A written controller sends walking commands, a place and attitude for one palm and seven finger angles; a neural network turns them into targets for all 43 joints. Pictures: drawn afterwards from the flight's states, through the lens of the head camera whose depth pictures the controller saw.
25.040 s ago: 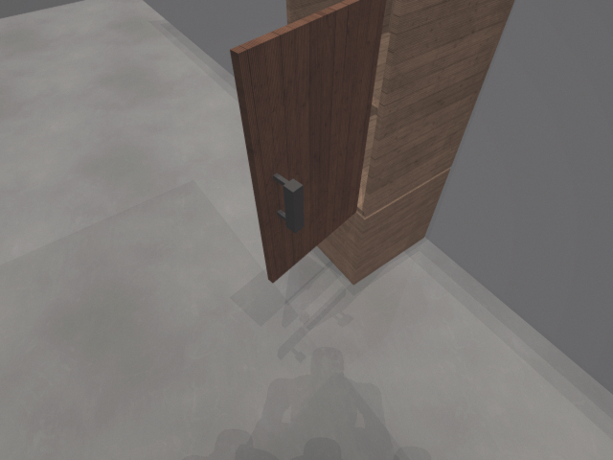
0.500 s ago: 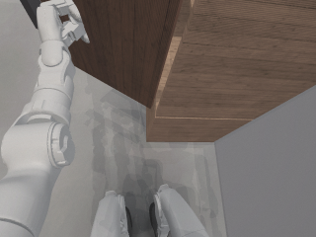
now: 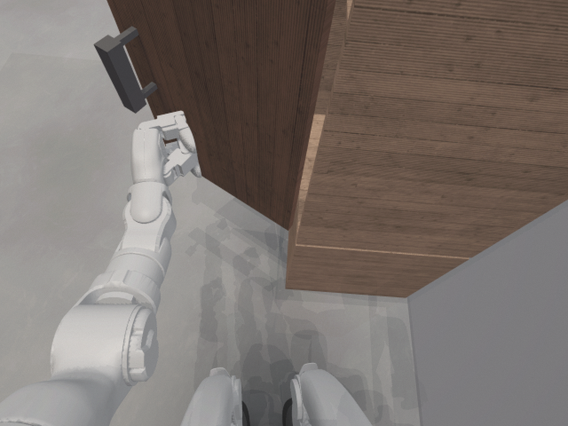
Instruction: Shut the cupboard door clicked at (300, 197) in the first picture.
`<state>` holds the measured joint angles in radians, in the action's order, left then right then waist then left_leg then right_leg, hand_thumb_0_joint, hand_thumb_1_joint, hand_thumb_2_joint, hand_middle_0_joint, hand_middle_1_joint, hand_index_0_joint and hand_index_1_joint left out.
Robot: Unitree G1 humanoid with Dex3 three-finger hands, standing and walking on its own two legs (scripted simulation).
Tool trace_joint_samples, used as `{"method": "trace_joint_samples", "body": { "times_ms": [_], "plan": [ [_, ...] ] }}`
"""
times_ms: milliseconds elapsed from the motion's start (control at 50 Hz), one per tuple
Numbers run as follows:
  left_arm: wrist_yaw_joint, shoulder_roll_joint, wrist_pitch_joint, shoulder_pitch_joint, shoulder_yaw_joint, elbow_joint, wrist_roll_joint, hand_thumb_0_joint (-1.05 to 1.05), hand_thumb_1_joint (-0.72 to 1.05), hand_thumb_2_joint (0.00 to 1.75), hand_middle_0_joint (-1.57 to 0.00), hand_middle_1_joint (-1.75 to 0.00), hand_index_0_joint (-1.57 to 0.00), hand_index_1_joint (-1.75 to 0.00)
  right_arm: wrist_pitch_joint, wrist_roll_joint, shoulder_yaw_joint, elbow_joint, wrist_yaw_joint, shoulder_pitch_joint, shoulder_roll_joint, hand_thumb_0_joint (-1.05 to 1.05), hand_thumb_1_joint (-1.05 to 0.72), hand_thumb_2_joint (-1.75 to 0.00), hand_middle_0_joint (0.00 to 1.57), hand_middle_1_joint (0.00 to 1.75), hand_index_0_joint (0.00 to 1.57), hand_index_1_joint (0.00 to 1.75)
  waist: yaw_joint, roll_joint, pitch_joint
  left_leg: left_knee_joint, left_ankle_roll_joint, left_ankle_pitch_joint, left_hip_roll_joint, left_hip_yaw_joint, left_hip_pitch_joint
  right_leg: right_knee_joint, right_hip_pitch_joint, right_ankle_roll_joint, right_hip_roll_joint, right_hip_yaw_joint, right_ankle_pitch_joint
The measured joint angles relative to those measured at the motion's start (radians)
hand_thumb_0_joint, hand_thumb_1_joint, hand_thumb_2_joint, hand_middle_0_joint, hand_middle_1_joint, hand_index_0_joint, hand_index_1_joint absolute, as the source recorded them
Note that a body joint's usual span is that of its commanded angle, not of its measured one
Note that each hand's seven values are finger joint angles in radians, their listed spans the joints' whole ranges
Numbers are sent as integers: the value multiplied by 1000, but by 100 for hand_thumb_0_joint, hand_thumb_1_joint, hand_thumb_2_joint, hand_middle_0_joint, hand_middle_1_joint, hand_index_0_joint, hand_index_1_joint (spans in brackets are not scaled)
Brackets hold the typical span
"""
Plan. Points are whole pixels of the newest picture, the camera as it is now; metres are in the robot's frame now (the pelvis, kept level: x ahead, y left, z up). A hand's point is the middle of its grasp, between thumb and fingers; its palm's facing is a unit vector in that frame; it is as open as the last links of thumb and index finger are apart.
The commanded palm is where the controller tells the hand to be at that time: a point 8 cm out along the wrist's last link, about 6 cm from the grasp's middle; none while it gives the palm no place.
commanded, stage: pull the fist back off the door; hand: left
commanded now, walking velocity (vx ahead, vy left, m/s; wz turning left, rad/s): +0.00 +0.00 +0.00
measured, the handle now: (132, 69) +0.65 +0.19 +0.05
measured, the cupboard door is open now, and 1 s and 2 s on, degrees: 60 60 60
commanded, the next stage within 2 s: draw the hand back to the body in 0.18 s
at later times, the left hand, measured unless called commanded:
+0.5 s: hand (166, 162) +0.45 +0.12 +0.08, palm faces +0.05 -1.00 -0.05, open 3.1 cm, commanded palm +0.40 +0.17 +0.09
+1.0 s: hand (26, 238) +0.31 +0.20 +0.17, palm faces +0.06 -0.98 -0.19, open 3.1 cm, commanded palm +0.28 +0.26 +0.19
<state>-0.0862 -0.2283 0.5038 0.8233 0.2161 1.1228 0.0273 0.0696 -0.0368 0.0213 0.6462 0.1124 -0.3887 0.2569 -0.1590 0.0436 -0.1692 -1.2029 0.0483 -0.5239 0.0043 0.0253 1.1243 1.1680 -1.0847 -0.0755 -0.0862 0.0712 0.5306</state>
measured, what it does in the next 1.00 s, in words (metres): rises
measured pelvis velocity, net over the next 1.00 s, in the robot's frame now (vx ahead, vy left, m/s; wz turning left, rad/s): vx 0.02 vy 0.04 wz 0.01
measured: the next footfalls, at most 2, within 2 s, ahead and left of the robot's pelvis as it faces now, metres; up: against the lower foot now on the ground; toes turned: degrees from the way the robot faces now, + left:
none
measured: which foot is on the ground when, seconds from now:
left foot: down 0.00-1.00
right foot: down 0.00-1.00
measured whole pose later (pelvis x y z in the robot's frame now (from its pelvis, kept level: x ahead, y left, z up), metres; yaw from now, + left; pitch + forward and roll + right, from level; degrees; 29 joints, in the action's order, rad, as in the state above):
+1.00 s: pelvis +0.02 +0.04 +0.09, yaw +1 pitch +4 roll -2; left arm -0.03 -0.28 0.11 -0.06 0.01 0.07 0.09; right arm 0.06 0.07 -0.04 0.51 -0.06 -0.19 0.22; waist -0.01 0.04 -0.08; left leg -0.68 0.09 -0.36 0.06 0.04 0.39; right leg 0.64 -0.34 -0.02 -0.05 0.01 0.36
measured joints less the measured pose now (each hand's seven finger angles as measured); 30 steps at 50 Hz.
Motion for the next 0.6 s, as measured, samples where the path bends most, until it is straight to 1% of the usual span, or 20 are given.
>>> {"method": "trace_joint_samples", "body": {
  "times_ms": [40, 80, 140, 180, 220, 260, 320, 360, 420, 480, 540, 600],
  "plan": [
    [1, 24, 12, -42, -9, -38, 12, 1, 90, 90, -129, -150, -129, -150, -4, 4, 5, -2, -8, 19, 2, 0, -91, -90, 20, 30, 20, 30, 9, -4, 5, 5, -2, 4, 2, -3, -8, -3, 8, -2, 2, 3, -2],
    [-5, 40, 33, -74, -16, -75, 14, 2, 90, 90, -129, -150, -129, -150, -10, 6, 8, -2, -16, 40, 3, 0, -91, -90, 20, 30, 20, 30, 15, -8, 8, 5, -4, 6, 3, -4, -13, -3, 13, -4, 3, 4, -3],
    [-16, 45, 66, -89, -38, -101, 1, 2, 90, 90, -130, -150, -130, -150, -19, 8, 11, 3, -26, 71, 2, 0, -91, -90, 20, 30, 20, 30, 21, -12, 5, -2, -5, 6, 5, -8, -13, 6, 15, -6, 5, 9, 0],
    [-21, 39, 73, -73, -53, -91, -12, 2, 90, 90, -130, -150, -130, -151, -22, 8, 11, 8, -30, 90, 1, 0, -91, -90, 20, 30, 20, 30, 21, -10, 2, -10, -6, 5, 7, -11, -12, 13, 15, -6, 7, 13, 3],
    [-21, 29, 64, -41, -63, -59, -22, 2, 90, 90, -130, -150, -130, -151, -20, 11, 7, 12, -34, 107, -1, 0, -91, -90, 20, 30, 20, 30, 20, -9, 0, -16, -6, 5, 8, -13, -9, 19, 13, -5, 8, 15, 4],
    [-19, 20, 41, -6, -61, -19, -20, 2, 90, 90, -130, -150, -130, -151, -18, 14, -1, 11, -39, 118, -5, 0, -91, -90, 20, 30, 20, 30, 16, -8, -2, -19, -5, 6, 8, -13, -4, 22, 9, -4, 9, 15, 2],
    [-13, 10, 7, 35, -46, 31, -3, 1, 90, 90, -130, -150, -130, -150, -19, 17, -12, 4, -43, 120, -12, 0, -91, -90, 20, 30, 20, 30, 8, -5, -2, -19, -3, 10, 8, -11, 3, 22, 1, -3, 9, 14, -2],
    [-5, 12, -5, 28, -21, 14, 8, 1, 90, 90, -130, -150, -130, -150, -18, 17, -15, -4, -43, 109, -16, 0, -91, -90, 20, 30, 20, 30, 7, -4, -2, -16, -1, 11, 6, -5, 4, 20, -3, -2, 7, 8, -5],
    [11, 21, 2, -67, 12, -108, 28, 2, 90, 89, -130, -150, -129, -150, -11, 22, -15, -17, -42, 80, -22, 0, -91, -90, 20, 30, 20, 30, 17, -2, -4, 8, 3, 12, 0, 16, -27, 3, 18, 3, 1, -15, -12],
    [29, 29, -3, -216, -3, -273, 44, 2, 90, 89, -129, -150, -129, -150, -3, 36, -11, -24, -40, 40, -26, 0, -91, -90, 20, 30, 20, 30, 43, 7, -5, 60, 8, 17, -2, 34, -103, -43, 85, 9, -3, -39, -22],
    [53, 29, -45, -344, -37, -384, 62, 2, 90, 89, -129, -150, -129, -150, 11, 56, -18, -26, -48, 10, -27, 0, -91, -90, 20, 30, 20, 30, 73, 10, -3, 129, 12, 32, 1, 42, -202, -108, 181, 18, -2, -53, -37],
    [77, 24, -108, -427, -64, -449, 97, 2, 90, 90, -129, -150, -129, -150, 17, 74, -30, -30, -67, 3, -26, 1, -91, -90, 20, 30, 20, 30, 90, 6, 11, 198, 14, 56, 9, 33, -295, -183, 280, 24, 3, -50, -58]
  ]
}}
